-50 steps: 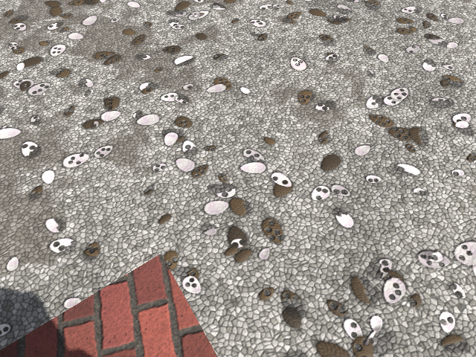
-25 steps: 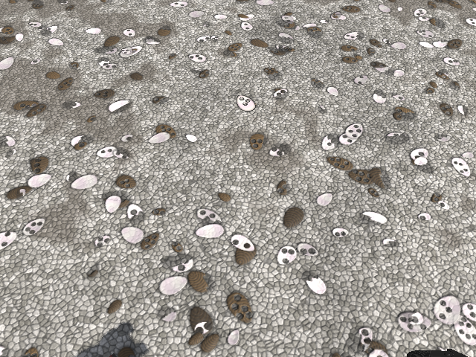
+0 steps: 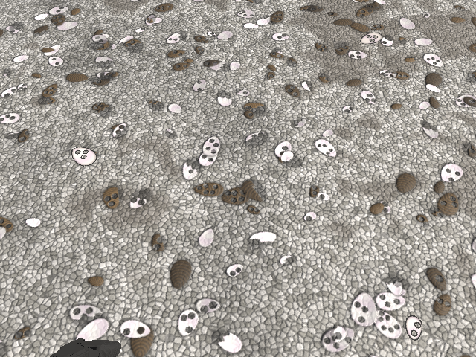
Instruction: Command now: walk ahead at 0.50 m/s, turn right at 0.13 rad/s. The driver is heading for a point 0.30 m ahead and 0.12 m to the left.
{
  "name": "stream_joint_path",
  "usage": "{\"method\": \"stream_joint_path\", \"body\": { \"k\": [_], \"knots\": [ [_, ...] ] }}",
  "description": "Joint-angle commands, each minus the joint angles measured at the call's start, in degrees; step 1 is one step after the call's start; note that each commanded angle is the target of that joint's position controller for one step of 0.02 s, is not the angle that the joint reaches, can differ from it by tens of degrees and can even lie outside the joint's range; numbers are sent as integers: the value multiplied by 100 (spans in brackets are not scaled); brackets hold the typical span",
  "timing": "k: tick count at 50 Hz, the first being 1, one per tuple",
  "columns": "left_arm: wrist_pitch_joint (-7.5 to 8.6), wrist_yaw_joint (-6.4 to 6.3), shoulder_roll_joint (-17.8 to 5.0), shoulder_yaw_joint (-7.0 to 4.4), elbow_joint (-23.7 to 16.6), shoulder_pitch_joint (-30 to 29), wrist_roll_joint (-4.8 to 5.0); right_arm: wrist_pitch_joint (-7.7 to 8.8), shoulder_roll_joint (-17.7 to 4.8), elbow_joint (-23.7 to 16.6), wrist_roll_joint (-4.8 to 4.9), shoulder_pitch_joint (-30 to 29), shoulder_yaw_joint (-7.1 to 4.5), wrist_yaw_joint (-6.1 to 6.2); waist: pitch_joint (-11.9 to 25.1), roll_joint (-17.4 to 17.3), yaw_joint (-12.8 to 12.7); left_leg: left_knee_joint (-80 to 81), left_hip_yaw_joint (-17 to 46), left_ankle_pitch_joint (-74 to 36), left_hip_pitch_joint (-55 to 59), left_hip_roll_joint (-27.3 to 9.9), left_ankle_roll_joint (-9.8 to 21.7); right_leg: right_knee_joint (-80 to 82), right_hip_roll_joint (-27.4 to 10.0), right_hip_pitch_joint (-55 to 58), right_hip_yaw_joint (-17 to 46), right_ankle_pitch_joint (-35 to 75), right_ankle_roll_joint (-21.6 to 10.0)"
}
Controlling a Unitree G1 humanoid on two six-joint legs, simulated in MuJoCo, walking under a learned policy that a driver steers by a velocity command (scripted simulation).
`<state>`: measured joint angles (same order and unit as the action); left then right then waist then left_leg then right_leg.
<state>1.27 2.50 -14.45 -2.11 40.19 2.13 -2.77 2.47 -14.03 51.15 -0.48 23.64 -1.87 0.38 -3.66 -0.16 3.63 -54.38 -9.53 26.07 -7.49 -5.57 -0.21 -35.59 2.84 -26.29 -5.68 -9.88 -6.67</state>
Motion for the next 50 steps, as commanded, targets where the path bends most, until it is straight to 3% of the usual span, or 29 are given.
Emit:
{"method": "stream_joint_path", "body": {
  "k": [1, 2, 3, 4, 5, 9, 12, 16, 19, 21, 22, 23, 24, 25, 26, 27, 28, 29, 31, 34, 37, 39, 40, 41, 42, 44, 50],
  "knots": [
    [18, -251, -1136, -375, 281, 1769, 141, 136, -730, -710, 100, -481, -137, -34, 1204, 239, -929, -2391, 1071, -383, -3207, 114, 217, 1741, -2367, 3576, 2866, 1250, -1172],
    [85, -253, -828, -278, 362, 1580, 123, 149, -623, -587, 108, -355, -115, -52, 737, 32, -655, -1813, 1147, -565, -2884, -41, 263, 1909, -2061, 2845, 2197, 1687, -855],
    [144, -247, -585, -192, 422, 1277, 148, 57, -601, -453, 9, -272, -137, -84, 452, -15, -403, -1382, 1195, -721, -2543, -143, 286, 2133, -1650, 2314, 1659, 1562, -443],
    [214, -249, -534, -161, 410, 1200, 156, -52, -504, -317, -62, 170, -122, -113, 485, 415, -247, -1267, 1209, -817, -2127, -81, 245, 2290, -1712, 1968, 1416, 1693, -452],
    [288, -233, -448, -138, 472, 1253, 159, -120, -497, -231, -94, 220, -134, -132, 425, 393, -223, -1252, 1220, -874, -2033, -39, 230, 2413, -1653, 1839, 1294, 1842, -442],
    [433, -241, -542, -166, 706, 1497, 162, -184, -382, -326, -73, -426, -188, -234, 19, 306, -276, -747, 1250, -1690, -2792, -6, 191, 2843, -1474, 1942, 626, 1586, -278],
    [447, -263, -441, -101, 878, 1646, 206, -138, -238, -430, -108, -814, -152, -219, -111, 285, -271, 163, 1085, -2118, -2787, 171, 111, 2598, -1347, 2016, 145, 3425, -194],
    [409, -327, -428, -37, 1174, 1951, 235, -95, 9, -509, -125, -1364, -11, -193, -8, 470, -484, 1564, 504, -2669, -2142, 432, 173, 2273, -1247, 2280, -180, 4384, -106],
    [339, -385, -519, -37, 1389, 2050, 202, -43, -97, -402, -165, -1159, -13, -121, 139, 596, -389, 1964, 436, -2246, -1747, 634, 395, 1669, -1417, 2745, -64, 5060, -115],
    [295, -422, -587, -51, 1450, 1920, 219, 58, -271, -122, -210, -479, -76, -49, 423, 526, -71, 2570, 464, -2230, -1030, 825, 608, 718, -1366, 2899, 11, 5179, -33],
    [278, -421, -640, -58, 1467, 1901, 266, 157, -404, 39, -267, -21, -113, -17, 677, 258, 190, 3210, 688, -3610, -213, 589, 712, -107, -1157, 2604, -84, 4306, 129],
    [310, -432, -407, 21, 1290, 2124, 323, 204, -973, 156, -339, 549, -236, 28, 1448, -480, 223, 2540, 1766, -7006, 1336, -730, 1105, -1590, -768, 1561, -219, 1700, 312],
    [210, -379, 24, 102, 1497, 2921, 556, 139, -973, 235, -62, 489, -240, 49, 2519, -1328, -99, 2512, 3250, -8718, 2252, -1900, 2265, -3059, 152, 778, 220, -2543, 458],
    [89, -393, -372, 4, 1582, 2574, 384, 104, -800, 105, 129, 160, -189, 4, 2230, -409, -84, 2796, 2875, -7979, 1577, -1707, 2255, -3202, -50, 691, 921, -2544, 487],
    [49, -383, -313, -8, 1485, 2143, 278, 67, -620, 51, 108, -378, -129, 31, 1427, -403, -171, 3158, 2562, -6775, 909, -1498, 2100, -3178, -146, 398, 953, -2436, 493],
    [10, -390, -200, 10, 1514, 1954, 188, 26, -306, 20, 57, -788, -20, 72, 771, -152, -344, 3502, 2233, -5767, 119, -1224, 1808, -2734, -331, 454, 952, -2179, 521],
    [-70, -383, -193, 7, 1504, 1858, 136, -19, -195, -17, 42, -1157, 29, 120, 512, -177, -533, 3892, 1947, -4561, -553, -928, 1506, -2196, -443, 777, 891, -1899, 570],
    [-150, -385, -92, 22, 1628, 2056, 78, -27, -184, 41, -30, -1176, 54, 133, 354, -423, -611, 3913, 1713, -4599, -939, -747, 1388, -1891, -388, 1141, 759, -1743, 606],
    [-239, -424, 105, 71, 1803, 2249, 107, -2, -225, 175, -76, -1019, 54, 120, 528, -434, -623, 3877, 1551, -4359, -889, -617, 1328, -1291, -320, 1369, 639, -1678, 676],
    [-304, -478, 56, 76, 1872, 2027, 174, -30, -396, 278, -83, -1000, 17, 98, 707, -535, -509, 4032, 1694, -2813, -862, -592, 1237, -553, -353, 1494, 557, -1299, 694],
    [-322, -469, 71, 90, 1961, 1883, 156, -157, -429, 343, -34, -1182, -5, 87, 472, -581, -531, 4268, 1819, -570, -1332, -470, 999, 164, -342, 1806, 443, -759, 632],
    [-272, -468, 85, 119, 2037, 1906, 99, -234, -352, 404, 12, -1183, 3, 91, 159, -364, -560, 4322, 1879, 350, -1741, -362, 647, 974, -456, 2110, 581, -346, 527],
    [-215, -479, -3, 128, 2037, 1932, 59, -252, -301, 445, 9, -1102, 2, 86, 12, -184, -508, 4201, 1849, 344, -1761, -252, 452, 1403, -747, 2053, 938, -409, 466],
    [-169, -483, -192, 103, 2032, 1756, 123, -280, -211, 471, 62, -917, -5, 70, -230, 292, -266, 4102, 1554, -80, -1469, 100, 325, 1658, -911, 1326, 1300, -1016, 379],
    [-116, -469, -89, 127, 2071, 1659, 186, -285, -150, 553, 48, -904, 12, 57, -269, 541, -238, 3817, 1385, -751, -743, 216, 291, 1955, -964, 705, 1414, -1411, 384],
    [-17, -473, -34, 147, 2094, 1522, 223, -256, -98, 701, 7, -723, 22, 53, -51, 553, -118, 3542, 1340, -1464, 6, 195, 313, 2193, -949, 501, 1389, -1253, 473],
    [1, -495, 91, 162, 2256, 1823, 220, -187, -38, 979, 0, -691, 71, 93, 17, 112, -267, 3655, 1382, -1612, -276, 102, 292, 1970, -837, 1187, 1180, -481, 401]
  ]
}}
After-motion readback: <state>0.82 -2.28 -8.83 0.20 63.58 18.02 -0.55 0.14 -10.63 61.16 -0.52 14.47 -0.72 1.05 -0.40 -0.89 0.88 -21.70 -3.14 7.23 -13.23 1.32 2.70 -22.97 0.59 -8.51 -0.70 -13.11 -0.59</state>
